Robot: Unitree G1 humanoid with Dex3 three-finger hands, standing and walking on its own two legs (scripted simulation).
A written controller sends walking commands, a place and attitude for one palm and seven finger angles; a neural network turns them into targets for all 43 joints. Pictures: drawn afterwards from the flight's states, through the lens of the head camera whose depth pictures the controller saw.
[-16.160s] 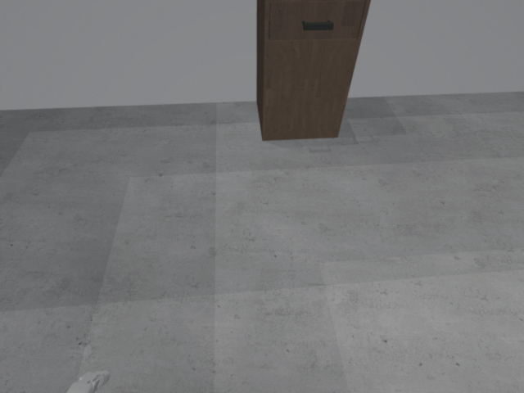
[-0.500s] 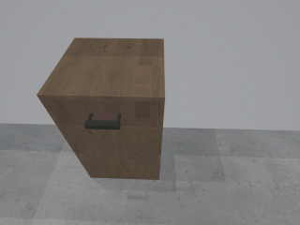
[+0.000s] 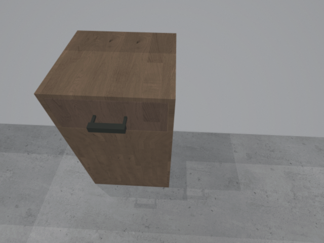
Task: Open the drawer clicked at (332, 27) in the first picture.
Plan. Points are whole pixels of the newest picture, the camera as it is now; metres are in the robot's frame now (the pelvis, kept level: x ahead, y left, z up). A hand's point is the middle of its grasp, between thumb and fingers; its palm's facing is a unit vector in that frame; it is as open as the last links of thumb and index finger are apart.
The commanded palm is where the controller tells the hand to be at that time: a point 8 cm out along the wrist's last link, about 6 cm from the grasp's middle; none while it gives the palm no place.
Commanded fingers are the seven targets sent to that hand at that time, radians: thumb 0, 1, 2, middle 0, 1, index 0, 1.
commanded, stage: look again from close up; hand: left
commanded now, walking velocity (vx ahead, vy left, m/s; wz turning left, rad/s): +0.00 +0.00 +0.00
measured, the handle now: (108, 123) +0.51 +0.23 -0.08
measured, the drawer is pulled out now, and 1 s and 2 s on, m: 0.00 0.00 0.00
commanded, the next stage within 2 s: raise the hand with hooked fingers in 0.38 s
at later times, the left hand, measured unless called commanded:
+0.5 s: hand out of the picture +0.00 +0.19 -0.17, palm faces +0.00 -0.98 -0.21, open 7.3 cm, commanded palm +0.08 +0.24 -0.07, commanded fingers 0.00 0.85 0.88 -0.20 -0.33 -0.20 -0.33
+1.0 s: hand out of the picture +0.12 +0.22 -0.08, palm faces -0.08 -0.13 -0.99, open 9.1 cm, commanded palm +0.14 +0.24 +0.00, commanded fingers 0.00 0.27 0.63 -0.25 -0.70 -0.25 -0.70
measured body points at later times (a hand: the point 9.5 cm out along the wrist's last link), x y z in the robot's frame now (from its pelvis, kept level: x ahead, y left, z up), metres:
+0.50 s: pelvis -0.01 +0.02 +0.00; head +0.00 +0.01 +0.45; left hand +0.00 +0.24 -0.15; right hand -0.03 -0.19 -0.16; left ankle -0.03 +0.12 -0.74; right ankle -0.02 -0.09 -0.74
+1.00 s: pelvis -0.04 -0.01 -0.04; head +0.01 -0.01 +0.40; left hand +0.12 +0.23 -0.02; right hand +0.23 -0.23 -0.10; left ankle -0.03 +0.12 -0.74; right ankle -0.02 -0.09 -0.74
